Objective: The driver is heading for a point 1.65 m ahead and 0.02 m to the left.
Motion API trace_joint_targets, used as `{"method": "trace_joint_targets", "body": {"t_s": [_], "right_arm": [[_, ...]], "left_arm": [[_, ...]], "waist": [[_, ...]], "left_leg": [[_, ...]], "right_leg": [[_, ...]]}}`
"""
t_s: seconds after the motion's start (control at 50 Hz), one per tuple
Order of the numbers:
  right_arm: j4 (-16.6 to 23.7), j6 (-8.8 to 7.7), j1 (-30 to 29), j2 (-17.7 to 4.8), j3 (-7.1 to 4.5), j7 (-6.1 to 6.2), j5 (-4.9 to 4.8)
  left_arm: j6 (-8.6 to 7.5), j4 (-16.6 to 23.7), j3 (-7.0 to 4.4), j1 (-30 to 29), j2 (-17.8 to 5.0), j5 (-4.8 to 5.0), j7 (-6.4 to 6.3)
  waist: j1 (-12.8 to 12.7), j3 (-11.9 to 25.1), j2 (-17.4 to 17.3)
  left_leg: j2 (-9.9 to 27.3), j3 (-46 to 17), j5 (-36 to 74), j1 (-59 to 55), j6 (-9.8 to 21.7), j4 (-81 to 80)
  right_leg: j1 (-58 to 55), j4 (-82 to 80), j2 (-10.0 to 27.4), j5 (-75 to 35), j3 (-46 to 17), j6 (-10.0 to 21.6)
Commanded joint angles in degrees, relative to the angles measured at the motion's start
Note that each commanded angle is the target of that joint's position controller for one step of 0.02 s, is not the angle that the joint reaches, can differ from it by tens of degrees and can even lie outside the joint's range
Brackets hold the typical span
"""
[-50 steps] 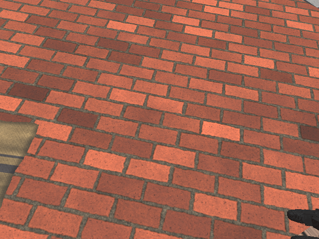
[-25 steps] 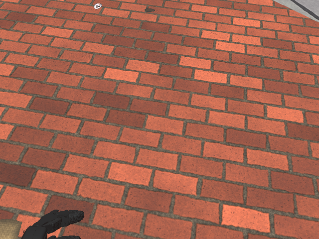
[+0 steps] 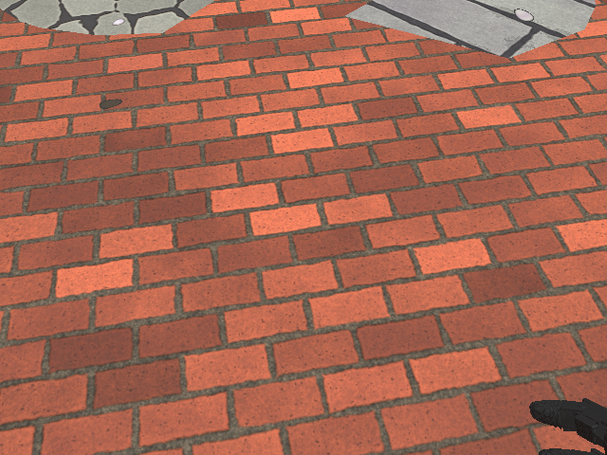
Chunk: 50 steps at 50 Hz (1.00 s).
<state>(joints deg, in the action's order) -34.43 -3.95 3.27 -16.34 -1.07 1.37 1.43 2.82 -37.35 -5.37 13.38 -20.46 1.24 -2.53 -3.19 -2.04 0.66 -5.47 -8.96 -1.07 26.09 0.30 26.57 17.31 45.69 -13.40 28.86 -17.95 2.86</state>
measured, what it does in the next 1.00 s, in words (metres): steps on the spot: right foot, then left foot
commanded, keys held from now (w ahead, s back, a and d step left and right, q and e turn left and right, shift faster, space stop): e+shift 0.16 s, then shift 0.24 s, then q+shift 0.60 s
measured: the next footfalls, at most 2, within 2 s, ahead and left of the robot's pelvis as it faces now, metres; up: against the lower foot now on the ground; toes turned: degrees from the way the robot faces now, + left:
right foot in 0.42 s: +0.04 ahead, -0.12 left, +0.00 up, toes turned -17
left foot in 0.90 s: +0.09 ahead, +0.13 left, +0.00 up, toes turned +7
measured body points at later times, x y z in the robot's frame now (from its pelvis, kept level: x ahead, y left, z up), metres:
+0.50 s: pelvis +0.04 -0.01 +0.02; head +0.05 -0.04 +0.46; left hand +0.27 +0.19 -0.07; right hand +0.06 -0.31 -0.11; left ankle +0.12 +0.12 -0.70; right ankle +0.00 -0.11 -0.72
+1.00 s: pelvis +0.05 +0.03 +0.01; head +0.10 +0.06 +0.46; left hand +0.17 +0.34 -0.10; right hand +0.24 -0.24 -0.06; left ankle +0.05 +0.12 -0.72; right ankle +0.00 -0.12 -0.65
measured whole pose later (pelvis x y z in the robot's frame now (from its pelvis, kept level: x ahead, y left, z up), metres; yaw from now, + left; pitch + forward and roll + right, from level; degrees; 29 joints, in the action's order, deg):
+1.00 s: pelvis +0.05 +0.03 +0.01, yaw +7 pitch +2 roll -1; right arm -34.1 2.2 10.2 -18.7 -5.3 -0.7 -0.3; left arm 1.0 -41.2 -5.9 6.1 -18.9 -0.5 -1.0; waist 0.0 -4.0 2.0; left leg -1.1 1.3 -16.4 20.1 2.5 34.1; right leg 26.3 63.7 3.7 30.5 2.2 -3.6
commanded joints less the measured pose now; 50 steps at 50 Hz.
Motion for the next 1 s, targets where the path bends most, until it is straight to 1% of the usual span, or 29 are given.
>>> {"method": "trace_joint_targets", "body": {"t_s": [0.02, 0.04, 0.06, 0.08, 0.1, 0.12, 0.14, 0.18, 0.24, 0.36, 0.4, 0.42, 0.44, 0.46, 0.48, 0.5, 0.54, 0.6, 0.66, 0.72, 0.78, 0.84, 0.88, 0.9, 0.92, 0.94, 0.96, 0.98, 1.0], "right_arm": [[4.22, 0.88, 2.96, -7.60, -3.20, 0.79, 0.38], [4.63, 1.43, 1.95, -4.98, -2.50, 1.00, 0.21], [4.90, 2.25, 1.06, -5.07, -2.41, 1.14, 0.16], [4.81, 2.72, -0.77, -5.97, -2.60, 1.24, 0.00], [4.33, 2.92, -0.68, -6.47, -2.80, 1.41, 0.29], [3.70, 3.06, 0.19, -6.35, -2.92, 1.54, 0.55], [3.09, 3.18, 1.20, -6.31, -3.09, 1.59, 0.69], [1.92, 3.23, 3.10, -6.60, -3.48, 1.56, 0.67], [0.60, 3.46, 3.22, -7.85, -4.06, 0.84, -0.05], [-2.11, 3.90, 3.69, -9.78, -4.57, -0.81, -2.01], [-3.84, 4.12, 5.13, -9.26, -4.30, -0.69, -3.27], [-5.47, 3.88, 8.68, -6.51, -3.32, -1.04, -3.12], [-4.19, 3.11, 10.98, -1.21, -1.30, -2.32, 0.28], [-3.73, 3.18, 6.70, -3.81, -2.41, -1.76, -0.32], [-4.30, 3.71, 5.07, -7.04, -3.37, -1.31, -1.87], [-5.23, 4.47, 6.40, -7.94, -4.17, -0.83, -2.64], [-6.93, 5.95, 9.85, -9.91, -5.54, 0.32, -2.61], [-5.89, 6.59, 10.11, -8.21, -5.68, 0.81, -3.27], [-3.15, 6.89, 6.94, -5.17, -4.55, 0.00, -2.95], [-0.55, 6.99, 5.77, -3.73, -3.79, -1.47, -2.73], [1.12, 7.40, 6.29, -4.40, -4.05, -2.50, -2.71], [2.61, 8.59, 6.74, -5.23, -4.77, -3.28, -2.86], [2.43, 9.13, 9.71, -5.79, -5.69, -3.26, -2.97], [1.33, 8.93, 14.06, -8.53, -7.07, -2.24, -2.67], [1.70, 8.40, 18.16, -17.45, -9.53, -0.87, -2.48], [3.55, 6.70, 15.94, -19.31, -9.16, -1.40, -0.13], [3.72, 5.11, 14.71, -15.67, -8.25, -2.20, -0.56], [3.15, 4.20, 12.88, -14.22, -7.65, -1.84, -1.39], [3.43, 4.11, 9.53, -12.96, -7.32, -1.36, -2.53]], "left_arm": [[-0.71, 3.18, -0.71, 9.88, -7.03, 0.34, 1.47], [0.06, 2.61, -1.77, 5.42, -9.91, 0.70, 1.36], [0.97, 2.42, -1.94, 4.32, -9.30, 0.60, 0.95], [1.38, 3.23, -1.66, 3.94, -8.40, 0.53, 0.73], [1.40, 3.85, -1.16, 3.21, -6.67, 0.41, 0.77], [1.27, 4.34, -0.68, 2.86, -4.92, 0.31, 0.75], [1.08, 4.79, -0.37, 2.32, -3.79, 0.32, 0.73], [0.81, 5.78, -0.07, 0.16, -3.19, 0.14, 0.84], [0.51, 6.01, 0.46, -1.09, -2.10, -0.63, 1.02], [0.50, 4.64, 0.96, -0.97, -1.81, -0.90, 2.16], [0.36, 2.53, 0.69, 3.08, -1.93, -1.11, 2.69], [0.42, 2.27, 0.68, 3.70, -3.01, -1.50, 2.62], [0.81, 3.08, 0.41, 2.64, -7.08, -2.14, 1.91], [-0.07, 3.16, 1.18, 0.67, -4.01, -4.06, 2.12], [-1.29, 3.12, 1.50, -2.22, -2.83, -4.93, 2.35], [-2.21, 2.35, 0.90, -4.67, -3.82, -4.33, 2.17], [-2.92, 2.14, 0.92, -6.64, -3.54, -2.94, 1.37], [-2.48, 1.97, 1.70, -7.08, -0.42, -2.68, -0.03], [-1.75, 1.03, 1.10, -5.45, -1.07, -2.70, -1.09], [-1.39, 0.63, -0.08, -5.36, -3.35, -2.66, -0.94], [-1.51, 0.45, -1.12, -6.32, -5.07, -1.94, 0.09], [-2.22, 0.22, -1.94, -7.38, -5.97, -0.45, 1.22], [-2.41, -0.58, -2.16, -7.95, -5.43, 0.61, 1.82], [-2.60, -2.06, -1.94, -5.06, -3.83, 0.46, 2.33], [-2.95, 0.35, -1.13, -6.61, -1.12, -1.90, 2.44], [-3.33, 4.04, -0.39, -11.23, 0.13, -3.14, 1.92], [-3.23, 3.58, -1.21, -13.65, -3.00, -2.50, 1.70], [-3.45, 3.99, -1.15, -14.46, -2.54, -1.47, 1.39], [-3.52, 2.88, -1.34, -12.88, -2.75, -1.73, 0.78]], "waist": [[-0.35, 15.39, -12.85], [1.80, 10.71, -6.76], [1.51, 9.17, -3.84], [1.15, 6.13, -4.55], [1.32, 4.33, -5.47], [1.75, 4.43, -6.43], [2.32, 5.39, -7.32], [3.68, 7.13, -7.57], [3.76, 9.01, -6.85], [3.64, 8.42, -9.96], [1.53, 8.35, -9.48], [2.18, 8.64, -5.32], [5.43, 10.88, 12.31], [1.81, 9.37, 11.24], [1.95, 5.79, 7.85], [2.87, 3.51, 8.82], [3.40, 1.70, 9.53], [3.58, 2.22, 7.15], [1.51, 3.05, 6.28], [0.76, 4.23, 6.64], [1.33, 4.76, 6.94], [2.35, 5.26, 7.38], [4.98, 6.26, 5.87], [6.66, 8.08, 0.39], [7.29, 8.43, -16.31], [7.22, 13.69, -19.91], [8.88, 13.57, -10.14], [6.97, 10.00, -8.06], [4.79, 7.59, -4.11]], "left_leg": [[29.76, -31.69, 8.92, -29.73, 15.83, -6.31], [24.08, -21.78, 1.10, -24.98, 12.55, -6.22], [20.79, -16.43, -3.53, -20.90, 10.04, -6.94], [19.05, -12.00, -3.34, -16.25, 9.85, -8.13], [17.37, -7.72, -1.96, -13.07, 9.99, -9.55], [16.42, -4.65, -0.56, -12.80, 10.43, -10.35], [16.77, -2.92, 0.71, -14.31, 11.30, -10.72], [18.65, -1.85, 2.43, -17.21, 13.26, -11.08], [20.08, 0.02, 3.07, -17.62, 14.55, -10.80], [21.15, 2.45, 0.77, -16.05, 13.32, -8.66], [19.68, 4.54, 1.58, -12.64, 9.89, -4.35], [16.71, 6.77, -5.28, -6.05, 5.17, -0.20], [9.44, 13.42, -27.89, 4.61, -1.10, 12.30], [8.71, 9.10, -33.49, 4.08, -3.15, 17.45], [8.80, 6.78, -30.35, 1.21, -3.30, 23.18], [7.29, 6.83, -27.24, 3.26, -3.58, 28.07], [6.13, 4.92, -24.74, 6.70, -5.08, 37.92], [7.00, 5.59, -21.50, 11.38, -7.01, 42.14], [9.42, 7.66, -19.20, 12.62, -8.14, 33.61], [10.67, 10.01, -20.58, 8.36, -7.17, 26.56], [10.26, 12.86, -20.80, 3.39, -4.81, 21.06], [9.74, 14.41, -20.10, -0.86, -1.90, 14.78], [7.59, 15.77, -13.27, -8.95, 1.05, 5.25], [6.42, 12.62, -3.39, -18.22, 3.94, -0.52], [19.09, -7.59, 27.46, -31.06, 10.74, -2.22], [27.99, -25.25, 25.70, -31.49, 22.78, -4.57], [26.83, -20.55, 19.10, -30.99, 21.97, -6.51], [23.47, -16.28, 13.80, -28.10, 18.64, -6.81], [20.43, -13.17, 10.17, -25.66, 15.43, -6.53]], "right_leg": [[18.22, 23.77, 9.05, 7.61, 6.90, -6.44], [19.09, 26.17, 10.42, 2.04, 7.69, -7.78], [18.01, 27.94, 11.38, -1.36, 8.78, -8.51], [18.31, 28.71, 12.31, -3.57, 10.79, -8.92], [17.81, 28.15, 13.26, -5.38, 13.00, -9.01], [17.52, 26.83, 13.71, -6.44, 14.61, -9.07], [17.93, 25.44, 14.50, -6.99, 15.36, -9.19], [18.33, 22.20, 16.36, -7.29, 15.18, -9.21], [14.05, 14.91, 16.92, -6.97, 15.24, -8.26], [2.09, -5.62, 14.26, -8.31, 18.75, -4.41], [-7.06, -20.12, 12.36, -16.25, 20.17, -1.11], [-14.97, -25.18, 16.36, -21.03, 14.09, 1.43], [-22.88, -24.10, 31.42, -37.51, -1.64, 6.68], [-9.40, -27.53, 36.02, -31.93, -2.34, 13.70], [-4.91, -29.17, 32.27, -27.31, 2.19, 12.65], [-4.10, -29.05, 29.70, -27.01, 6.23, 10.76], [-5.13, -28.82, 29.03, -32.58, 10.07, 9.47], [-10.22, -28.19, 29.80, -34.93, 13.84, 9.44], [-15.69, -27.49, 30.87, -34.94, 15.91, 9.46], [-16.03, -26.91, 32.63, -37.89, 18.17, 10.23], [-14.51, -25.63, 33.94, -42.59, 20.92, 9.91], [-14.61, -22.44, 35.08, -43.88, 23.27, 7.40], [-11.65, -15.43, 33.45, -41.74, 27.24, 3.18], [-6.29, -6.14, 29.47, -37.25, 30.32, -0.60], [12.66, 13.11, 21.81, -9.29, 33.30, -6.47], [23.99, 25.50, 13.70, 11.60, 21.41, -8.74], [25.88, 28.86, 14.98, 10.31, 14.98, -7.78], [26.41, 27.41, 15.33, 5.00, 13.56, -6.21], [26.59, 23.76, 16.23, -0.21, 12.78, -5.73]]}}
Keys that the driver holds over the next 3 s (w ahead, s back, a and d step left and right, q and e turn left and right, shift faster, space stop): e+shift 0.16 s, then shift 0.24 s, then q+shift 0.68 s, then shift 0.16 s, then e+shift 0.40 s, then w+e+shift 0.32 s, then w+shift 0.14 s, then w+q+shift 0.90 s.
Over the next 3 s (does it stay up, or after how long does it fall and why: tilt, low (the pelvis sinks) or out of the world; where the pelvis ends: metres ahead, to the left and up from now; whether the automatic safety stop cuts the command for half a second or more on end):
stays up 0.93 -0.16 0.02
